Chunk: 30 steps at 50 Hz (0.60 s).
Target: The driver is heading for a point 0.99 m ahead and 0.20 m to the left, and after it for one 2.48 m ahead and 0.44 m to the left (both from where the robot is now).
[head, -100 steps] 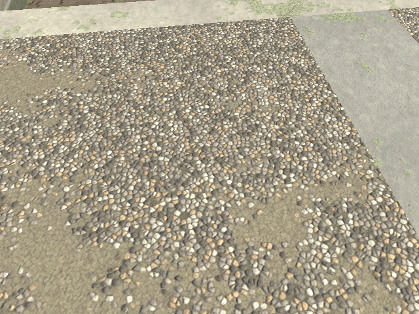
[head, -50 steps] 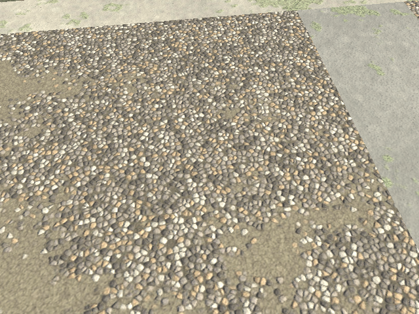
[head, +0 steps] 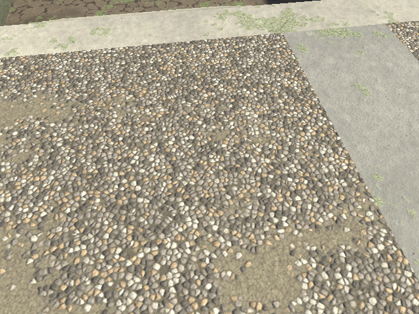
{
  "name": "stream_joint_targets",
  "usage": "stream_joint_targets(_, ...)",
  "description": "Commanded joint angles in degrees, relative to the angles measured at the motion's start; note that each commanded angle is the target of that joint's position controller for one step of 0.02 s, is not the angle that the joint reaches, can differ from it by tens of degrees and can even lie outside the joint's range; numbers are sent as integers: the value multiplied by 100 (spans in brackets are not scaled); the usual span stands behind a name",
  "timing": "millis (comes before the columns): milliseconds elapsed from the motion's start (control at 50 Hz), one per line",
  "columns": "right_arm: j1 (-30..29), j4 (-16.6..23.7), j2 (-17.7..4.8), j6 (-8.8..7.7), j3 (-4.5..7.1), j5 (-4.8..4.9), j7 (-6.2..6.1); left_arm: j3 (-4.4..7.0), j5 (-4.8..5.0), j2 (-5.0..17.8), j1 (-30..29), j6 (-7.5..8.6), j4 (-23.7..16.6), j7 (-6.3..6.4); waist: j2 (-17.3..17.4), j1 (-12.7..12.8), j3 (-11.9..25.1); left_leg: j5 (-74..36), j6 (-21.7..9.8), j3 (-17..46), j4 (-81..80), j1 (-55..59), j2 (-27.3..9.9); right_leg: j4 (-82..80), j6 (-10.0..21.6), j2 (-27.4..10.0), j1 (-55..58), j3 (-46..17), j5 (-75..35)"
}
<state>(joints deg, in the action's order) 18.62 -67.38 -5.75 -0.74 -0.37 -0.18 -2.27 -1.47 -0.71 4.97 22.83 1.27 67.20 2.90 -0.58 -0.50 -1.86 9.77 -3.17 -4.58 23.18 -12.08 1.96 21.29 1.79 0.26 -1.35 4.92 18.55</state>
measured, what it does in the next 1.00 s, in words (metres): walks ahead: left foot, then right foot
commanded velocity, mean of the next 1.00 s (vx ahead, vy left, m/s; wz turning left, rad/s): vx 0.36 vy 0.00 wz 0.02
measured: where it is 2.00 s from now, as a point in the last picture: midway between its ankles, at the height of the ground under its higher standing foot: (177, 213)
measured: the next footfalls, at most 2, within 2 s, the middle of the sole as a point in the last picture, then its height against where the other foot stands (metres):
left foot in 0.38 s outside the picture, level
right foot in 0.92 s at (230, 311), level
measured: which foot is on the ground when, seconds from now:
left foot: down 0.00-0.14, up 0.16-0.36, down 0.38-0.92, up 0.94-1.00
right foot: down 0.00-0.40, up 0.42-0.90, down 0.92-1.00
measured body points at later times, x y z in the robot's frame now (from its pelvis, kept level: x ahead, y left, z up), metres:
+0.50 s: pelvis +0.13 +0.06 -0.01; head +0.14 +0.07 +0.44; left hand +0.06 +0.28 -0.17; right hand +0.15 -0.19 -0.15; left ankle +0.14 +0.13 -0.74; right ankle -0.01 -0.07 -0.65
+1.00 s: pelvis +0.40 +0.03 -0.02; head +0.44 +0.02 +0.43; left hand +0.51 +0.27 -0.15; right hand +0.35 -0.20 -0.17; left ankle +0.22 +0.13 -0.65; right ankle +0.49 -0.04 -0.74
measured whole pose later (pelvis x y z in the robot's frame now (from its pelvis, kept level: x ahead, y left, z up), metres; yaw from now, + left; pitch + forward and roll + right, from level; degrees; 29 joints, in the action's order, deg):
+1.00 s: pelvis +0.40 +0.03 -0.02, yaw +2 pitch +0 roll +0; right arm 23.9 -61.4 -9.5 -4.9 2.0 0.1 -0.3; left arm 4.1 -1.9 10.5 6.5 4.7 54.0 -1.0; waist 1.2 -1.4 -4.8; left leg 22.0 -5.5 -0.5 64.6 -11.8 0.0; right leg 31.5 6.4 1.6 -22.8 8.7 9.3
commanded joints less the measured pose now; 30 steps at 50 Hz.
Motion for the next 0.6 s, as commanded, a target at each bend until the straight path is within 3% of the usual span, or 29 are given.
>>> stream_joint_targets(20, 473, -1, -341, -14, 35, 1, -7, 33, 0, 293, 643, 15, 29, 7, -2, -8, -482, -637, -52, 837, -339, 241, -742, -514, 142, -686, -812, -591, -735)
stream_joint_targets(60, 510, -18, -325, -9, 30, 0, -3, 35, -10, 286, 739, 18, 47, 2, -2, 13, -388, -220, -60, 806, -331, 246, -679, -568, 170, -645, -775, -588, -317)
stream_joint_targets(100, 435, 48, -427, 20, 84, -7, 17, 123, -33, 455, 869, -4, 41, -12, -151, 72, -531, 951, -137, 616, -7, -96, -416, -613, 340, -584, -860, -700, 992)
stream_joint_targets(120, 360, 113, -440, 29, 113, -30, 46, 172, -30, 556, 918, -21, 7, -24, -373, 137, -712, 1572, -167, 428, 336, -486, -237, -774, 505, -722, -916, -994, 1778)
stream_joint_targets(160, -63, 384, -281, 0, 101, -126, 139, 291, 3, 818, 1189, -26, 14, -28, -779, 323, -1291, 1644, -126, -90, 1332, -1561, -31, -1459, 949, -1513, -794, -1948, 2894)
stream_joint_targets(180, -279, 545, -257, -38, 98, -185, 182, 332, -3, 864, 1210, -7, 15, -27, -810, 355, -1530, 1426, -137, -96, 1779, -1939, -252, -1637, 1136, -1869, -786, -2251, 2810)
stream_joint_targets(220, -551, 798, -435, -143, 169, -176, 249, 369, -92, 861, 1290, 80, 16, -52, -576, 366, -1576, 1511, -150, 76, 2325, -2656, -494, -1666, 1296, -2048, -275, -2342, 1995)
stream_joint_targets(260, -671, 965, -515, -252, 230, -134, 304, 395, -112, 888, 1274, 180, -11, -75, -381, 320, -1436, 1418, -126, 160, 2292, -2900, -616, -1511, 1242, -1950, 216, -2020, 1052)
stream_joint_targets(320, -759, 1167, -513, -320, 294, -58, 371, 422, -104, 994, 1077, 283, -91, -104, -415, 178, -1185, 1100, -132, -54, 1755, -2081, -453, -1206, 1057, -1673, -31, -1396, -4)
stream_joint_targets(360, -23, 984, -420, -335, 337, -15, 382, 434, -39, 1065, 700, 312, -192, -146, -386, -267, -930, 589, -211, -411, 1112, -403, -88, -520, 833, -1326, -953, -790, -881)
stream_joint_targets(380, 770, 685, -554, -349, 440, -2, 348, 417, -49, 1054, 665, 342, -211, -183, -152, -571, -579, 542, -260, -502, 900, 761, 192, 377, 699, -1026, -1398, -463, -1820)
stream_joint_targets(400, 1719, 460, -955, -389, 594, -78, 267, 363, -48, 935, 586, 380, -282, -227, 478, -1001, -51, 1041, -450, 388, 435, 1906, -444, 1971, 461, -612, -2074, 55, -2009)
stream_joint_targets(420, 2473, 392, -1638, -377, 736, -146, 218, 281, 46, 520, 757, 393, -571, -277, 2006, -1058, 517, 2477, -1125, 3559, -1045, 2561, -2212, 4335, 157, 287, -3288, 426, 463)
stream_joint_targets(440, 1944, 393, -1374, -292, 634, -101, 213, 361, -111, 774, 301, 386, -710, -327, 1218, -706, 180, 2839, -1166, 4351, -1559, 1893, -2342, 5139, 322, 40, -3650, -527, 925)
stream_joint_targets(460, 1205, 605, -1308, -286, 588, -116, 214, 360, -95, 699, -13, 384, -878, -375, 682, -393, -305, 2795, -1081, 3686, -1423, 1325, -2329, 5385, 423, -277, -3854, -600, 397)
stream_joint_targets(480, 752, 734, -1141, -325, 528, -105, 238, 353, -61, 654, -169, 415, -915, -401, 213, -231, -468, 1959, -964, 3025, -1476, 854, -2110, 5120, 450, -478, -3698, -638, -134)
stream_joint_targets(520, 450, 770, -836, -416, 391, -77, 232, 388, -105, 578, 59, 341, -861, -419, 211, 128, -423, 888, -725, 2032, -1560, 406, -1652, 4589, 373, -631, -3175, -588, -419)
stream_joint_targets(540, 546, 728, -771, -458, 350, -76, 211, 404, -120, 563, 134, 275, -843, -435, 272, 179, -366, 422, -707, 1747, -1560, 408, -1560, 4470, 329, -600, -3064, -518, -485)
stream_joint_targets(600, 946, 589, -825, -541, 302, -67, 159, 459, -105, 651, -342, 144, -1025, -471, 334, 197, -479, -554, -758, 1231, -1639, 642, -1446, 4041, 216, -577, -3491, -325, -775)
Over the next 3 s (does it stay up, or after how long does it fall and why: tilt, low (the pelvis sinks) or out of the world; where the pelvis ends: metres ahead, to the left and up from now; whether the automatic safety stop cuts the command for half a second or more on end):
stays up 0.95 0.22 0.00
